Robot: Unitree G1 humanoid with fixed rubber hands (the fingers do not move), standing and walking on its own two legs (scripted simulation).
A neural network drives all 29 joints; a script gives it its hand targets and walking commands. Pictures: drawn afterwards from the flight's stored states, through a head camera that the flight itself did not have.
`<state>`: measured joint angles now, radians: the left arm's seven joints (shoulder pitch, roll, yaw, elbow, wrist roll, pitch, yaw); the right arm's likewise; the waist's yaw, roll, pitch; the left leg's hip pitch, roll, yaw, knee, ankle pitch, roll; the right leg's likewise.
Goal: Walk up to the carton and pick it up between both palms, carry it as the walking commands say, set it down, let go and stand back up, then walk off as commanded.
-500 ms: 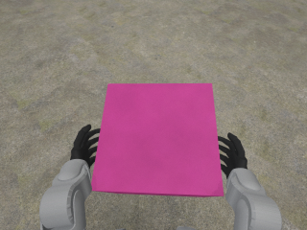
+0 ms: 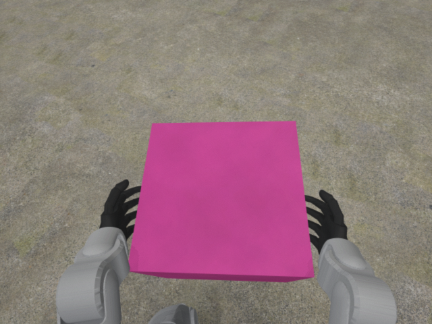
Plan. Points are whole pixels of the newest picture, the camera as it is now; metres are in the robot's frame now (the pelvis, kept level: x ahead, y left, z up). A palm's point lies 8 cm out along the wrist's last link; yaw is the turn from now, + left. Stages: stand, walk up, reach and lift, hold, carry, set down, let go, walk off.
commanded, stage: carry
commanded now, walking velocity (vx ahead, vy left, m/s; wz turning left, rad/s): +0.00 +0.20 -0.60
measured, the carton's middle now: (223, 208) +0.32 +0.00 +0.01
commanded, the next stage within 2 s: none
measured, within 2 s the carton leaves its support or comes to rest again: neither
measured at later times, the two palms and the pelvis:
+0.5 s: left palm (111, 176) +0.35 +0.20 +0.07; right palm (296, 227) +0.26 -0.12 +0.06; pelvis +0.08 +0.10 -0.01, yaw -15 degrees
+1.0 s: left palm (112, 149) +0.41 +0.22 +0.08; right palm (263, 251) +0.22 -0.06 +0.08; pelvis +0.11 +0.21 +0.00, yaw -32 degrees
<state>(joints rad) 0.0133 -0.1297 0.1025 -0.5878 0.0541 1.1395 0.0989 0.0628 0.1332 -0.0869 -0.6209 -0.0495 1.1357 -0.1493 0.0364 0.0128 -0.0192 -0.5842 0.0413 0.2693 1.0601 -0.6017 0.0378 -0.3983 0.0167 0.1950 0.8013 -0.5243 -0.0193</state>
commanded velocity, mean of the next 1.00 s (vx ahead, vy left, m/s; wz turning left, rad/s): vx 0.00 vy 0.20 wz -0.60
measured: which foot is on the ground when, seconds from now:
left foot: up 0.00-0.10, down 0.12-0.60, up 0.62-0.88, down 0.90-1.00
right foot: down 0.00-0.12, up 0.14-0.58, down 0.60-0.92, up 0.94-1.00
